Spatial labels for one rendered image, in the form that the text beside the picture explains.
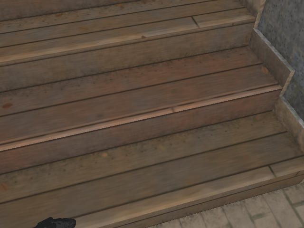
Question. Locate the left robot hand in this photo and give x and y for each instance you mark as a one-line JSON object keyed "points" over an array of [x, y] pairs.
{"points": [[56, 223]]}

